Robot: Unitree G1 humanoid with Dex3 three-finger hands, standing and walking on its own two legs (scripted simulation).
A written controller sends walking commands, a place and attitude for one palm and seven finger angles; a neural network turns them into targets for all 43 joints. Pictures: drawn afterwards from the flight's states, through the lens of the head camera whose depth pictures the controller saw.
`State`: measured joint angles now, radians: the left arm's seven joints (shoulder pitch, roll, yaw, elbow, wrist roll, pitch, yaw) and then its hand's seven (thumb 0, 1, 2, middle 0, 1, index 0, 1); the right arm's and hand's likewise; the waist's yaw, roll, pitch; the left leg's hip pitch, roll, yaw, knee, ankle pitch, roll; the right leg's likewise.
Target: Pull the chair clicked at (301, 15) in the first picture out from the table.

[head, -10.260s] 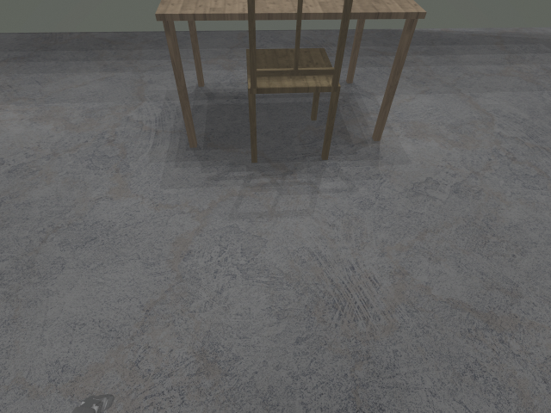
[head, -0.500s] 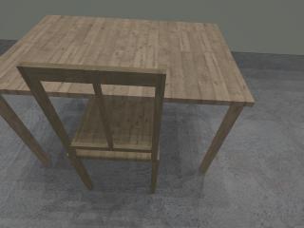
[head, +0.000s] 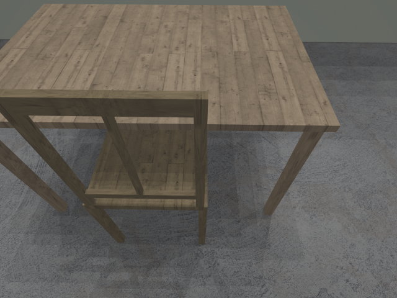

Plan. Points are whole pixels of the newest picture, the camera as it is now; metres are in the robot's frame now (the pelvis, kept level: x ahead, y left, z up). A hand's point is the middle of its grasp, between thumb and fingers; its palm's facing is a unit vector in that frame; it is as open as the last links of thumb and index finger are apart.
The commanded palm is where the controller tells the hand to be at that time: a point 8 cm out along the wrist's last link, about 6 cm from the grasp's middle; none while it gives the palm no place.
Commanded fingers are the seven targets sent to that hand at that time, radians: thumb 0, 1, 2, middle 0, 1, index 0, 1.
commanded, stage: come to a stop and stand still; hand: left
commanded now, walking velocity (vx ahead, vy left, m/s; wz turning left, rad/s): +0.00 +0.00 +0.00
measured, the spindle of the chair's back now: (127, 161) +0.44 +0.22 -0.06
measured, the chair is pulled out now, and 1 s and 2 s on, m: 0.00 0.00 0.00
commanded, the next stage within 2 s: look again from close up in 0.68 s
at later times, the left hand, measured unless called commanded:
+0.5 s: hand out of the picture +0.00 +0.19 -0.17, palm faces +0.00 -0.97 -0.24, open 7.3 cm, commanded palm none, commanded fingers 0.00 0.90 0.90 -0.20 -0.30 -0.20 -0.30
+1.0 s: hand out of the picture -0.07 +0.16 -0.18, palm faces +0.04 -0.98 -0.17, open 7.3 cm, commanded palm none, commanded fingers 0.00 0.90 0.90 -0.20 -0.30 -0.20 -0.30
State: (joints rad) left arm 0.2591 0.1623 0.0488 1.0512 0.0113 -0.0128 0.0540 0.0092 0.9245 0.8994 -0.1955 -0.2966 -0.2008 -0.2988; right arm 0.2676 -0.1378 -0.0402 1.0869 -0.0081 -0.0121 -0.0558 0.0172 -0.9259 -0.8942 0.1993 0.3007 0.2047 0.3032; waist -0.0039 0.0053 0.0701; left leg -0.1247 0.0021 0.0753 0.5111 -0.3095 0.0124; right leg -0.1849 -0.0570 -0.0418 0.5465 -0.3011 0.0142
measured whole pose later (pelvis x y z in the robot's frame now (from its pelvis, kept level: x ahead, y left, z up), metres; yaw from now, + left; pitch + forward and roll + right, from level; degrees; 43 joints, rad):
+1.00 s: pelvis -0.04 +0.00 +0.00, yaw +0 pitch +0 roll +1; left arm 0.34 0.11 -0.02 1.11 0.00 -0.01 0.03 0.00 0.91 0.90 -0.20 -0.30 -0.20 -0.30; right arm 0.34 -0.13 0.02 1.11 -0.01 -0.03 -0.02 0.01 -0.91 -0.89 0.20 0.30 0.20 0.30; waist 0.00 0.01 0.01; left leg -0.15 -0.02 0.07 0.46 -0.31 0.03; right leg -0.29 -0.02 0.00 0.50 -0.20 0.01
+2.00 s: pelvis -0.04 -0.01 -0.01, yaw +4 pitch +1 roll +1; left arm 0.36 0.17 0.03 0.25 -0.15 -0.08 0.08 0.02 0.88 0.87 -0.19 -0.29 -0.19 -0.29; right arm 0.33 -0.24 0.00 0.88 0.02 -0.28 -0.06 0.02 -0.92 -0.89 0.20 0.30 0.21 0.30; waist -0.02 0.04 -0.02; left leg -0.23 -0.03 0.00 0.55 -0.34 0.01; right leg -0.35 -0.05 -0.06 0.59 -0.26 0.00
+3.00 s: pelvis -0.06 -0.01 -0.10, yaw +4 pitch +16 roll -2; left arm 0.37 0.26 0.17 -0.04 -0.26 -0.34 -0.29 -0.01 -0.27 0.40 -0.08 -0.11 -0.09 -0.11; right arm 0.22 -0.26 -0.02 0.52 0.03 -0.25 -0.06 0.02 -0.90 -0.89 0.20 0.30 0.20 0.30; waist -0.02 0.01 -0.14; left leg -0.88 0.00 -0.03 1.19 -0.60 0.01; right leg -0.96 -0.03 -0.09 1.13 -0.45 -0.02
